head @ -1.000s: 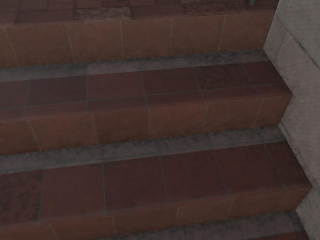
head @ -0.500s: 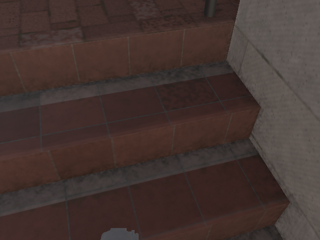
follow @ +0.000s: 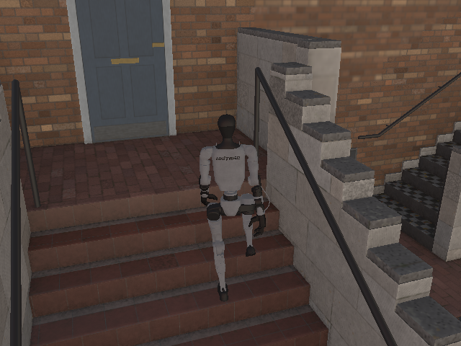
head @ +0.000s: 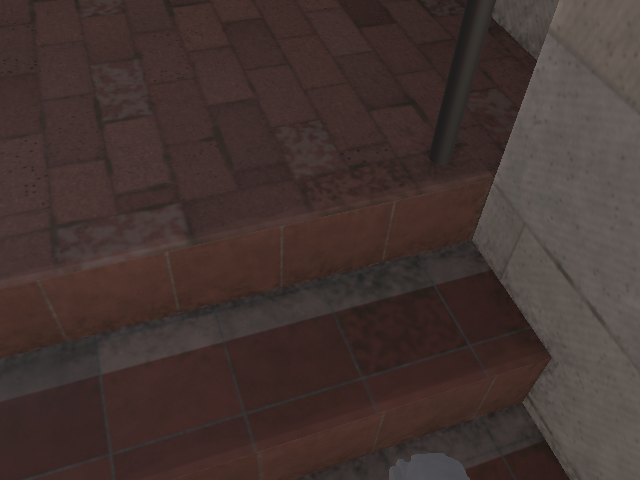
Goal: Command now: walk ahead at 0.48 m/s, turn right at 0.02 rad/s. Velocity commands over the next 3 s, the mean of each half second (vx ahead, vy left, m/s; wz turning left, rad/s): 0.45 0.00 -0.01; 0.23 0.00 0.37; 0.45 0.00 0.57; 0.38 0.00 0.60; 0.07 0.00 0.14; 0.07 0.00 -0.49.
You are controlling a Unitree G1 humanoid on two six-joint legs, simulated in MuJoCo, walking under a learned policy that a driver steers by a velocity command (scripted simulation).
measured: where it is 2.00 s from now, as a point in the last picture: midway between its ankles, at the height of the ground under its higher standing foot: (253, 151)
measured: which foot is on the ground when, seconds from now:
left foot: down 0.00-0.22, up 0.24-0.66, down 0.68-1.00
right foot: up 0.00-0.20, down 0.22-0.72, up 0.74-1.00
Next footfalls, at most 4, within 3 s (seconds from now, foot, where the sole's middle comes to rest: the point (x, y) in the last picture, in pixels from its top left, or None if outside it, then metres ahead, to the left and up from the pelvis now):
0.22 right None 0.32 -0.06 -0.60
0.68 left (224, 388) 0.53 0.16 -0.43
1.30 right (336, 158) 0.91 -0.02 -0.26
1.94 left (149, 128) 0.98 0.33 -0.26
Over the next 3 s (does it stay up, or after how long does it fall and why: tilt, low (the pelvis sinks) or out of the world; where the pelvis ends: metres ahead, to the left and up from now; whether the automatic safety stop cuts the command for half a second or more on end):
stays up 1.11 0.18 0.51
